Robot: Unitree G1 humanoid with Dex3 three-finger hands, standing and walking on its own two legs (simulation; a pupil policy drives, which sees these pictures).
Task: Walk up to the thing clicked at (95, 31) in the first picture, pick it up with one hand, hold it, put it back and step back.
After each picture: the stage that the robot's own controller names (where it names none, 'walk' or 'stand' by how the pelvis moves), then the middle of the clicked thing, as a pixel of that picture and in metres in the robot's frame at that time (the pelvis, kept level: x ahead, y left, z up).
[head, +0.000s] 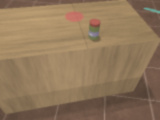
stand; (94, 29) +0.83 -0.08 -0.09
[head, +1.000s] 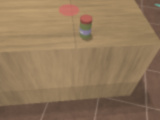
rise first; (85, 27) +0.75 -0.01 -0.06
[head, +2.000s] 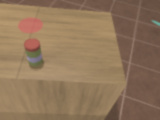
rise first; (33, 52) +0.54 +0.21 -0.05
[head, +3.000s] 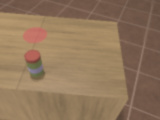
stand; (34, 63) +0.50 +0.22 -0.07
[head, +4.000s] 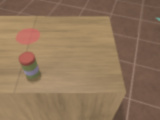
stand; (29, 65) +0.49 +0.24 -0.07
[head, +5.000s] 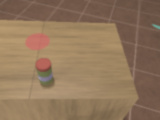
stand; (44, 71) +0.47 +0.16 -0.09
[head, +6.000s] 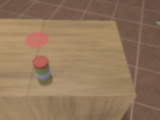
stand; (42, 69) +0.49 +0.18 -0.09
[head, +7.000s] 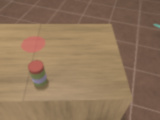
stand; (38, 73) +0.47 +0.20 -0.09
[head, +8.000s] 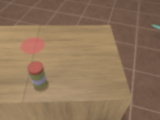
stand; (37, 75) +0.47 +0.21 -0.09
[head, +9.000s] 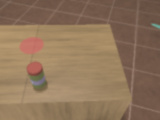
rise first; (36, 75) +0.46 +0.21 -0.09
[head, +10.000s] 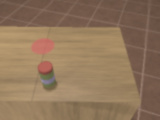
rise first; (47, 74) +0.47 +0.19 -0.09
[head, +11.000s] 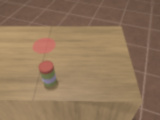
go down; (48, 74) +0.47 +0.19 -0.09
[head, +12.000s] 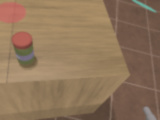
go down; (24, 49) +0.50 +0.17 -0.02
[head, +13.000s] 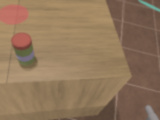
approach; (24, 49) +0.50 +0.18 -0.02
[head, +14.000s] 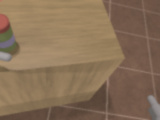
close in; (1, 34) +0.51 +0.19 +0.02
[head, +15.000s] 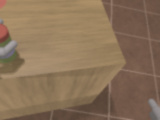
lift; (1, 44) +0.48 +0.19 +0.02
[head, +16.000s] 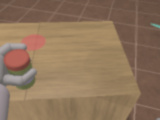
lift; (21, 70) +0.35 +0.18 +0.12
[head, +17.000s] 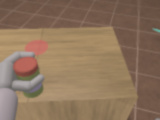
hold; (29, 77) +0.33 +0.17 +0.11
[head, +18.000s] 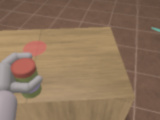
hold; (27, 78) +0.32 +0.17 +0.11
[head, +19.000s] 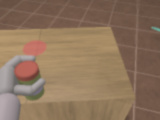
crouch; (30, 81) +0.32 +0.16 +0.10
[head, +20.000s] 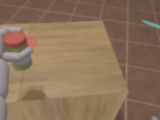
crouch; (18, 51) +0.43 +0.19 +0.12
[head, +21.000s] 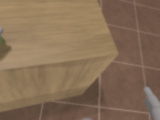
lower; out of the picture +0.52 +0.20 +0.02
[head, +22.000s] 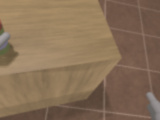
lower; out of the picture +0.50 +0.19 +0.02
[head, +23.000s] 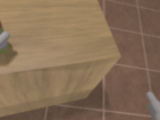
lower; out of the picture +0.51 +0.19 +0.03
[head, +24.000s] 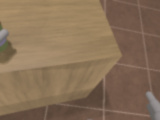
lower; out of the picture +0.51 +0.20 +0.03
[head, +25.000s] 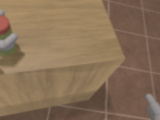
loosen; (1, 36) +0.50 +0.18 +0.02
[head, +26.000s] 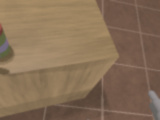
withdraw; out of the picture +0.49 +0.18 +0.02
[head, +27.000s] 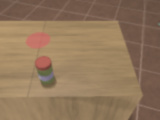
sink last; (45, 70) +0.47 +0.17 -0.04
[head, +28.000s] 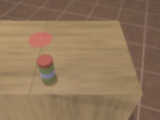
stand; (46, 68) +0.48 +0.17 -0.04
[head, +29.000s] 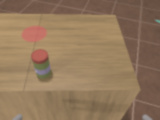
stand; (41, 64) +0.48 +0.18 -0.03
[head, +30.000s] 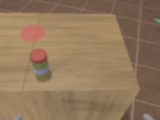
stand; (40, 64) +0.48 +0.18 -0.02
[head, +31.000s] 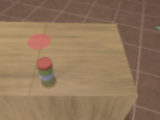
stand; (46, 70) +0.48 +0.17 -0.07
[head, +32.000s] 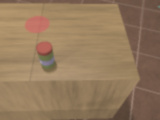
walk; (46, 55) +0.51 +0.16 -0.07
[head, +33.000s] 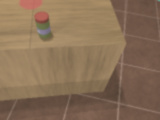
walk; (43, 25) +0.67 +0.20 -0.07
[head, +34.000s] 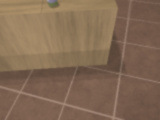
walk; out of the picture +1.00 +0.22 -0.07
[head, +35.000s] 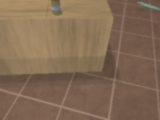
stand; (55, 4) +1.09 +0.18 -0.08
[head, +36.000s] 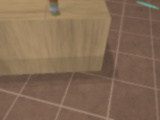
stand; (54, 5) +1.11 +0.19 -0.09
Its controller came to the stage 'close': yes
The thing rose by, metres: 0.20
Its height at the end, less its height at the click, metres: +0.00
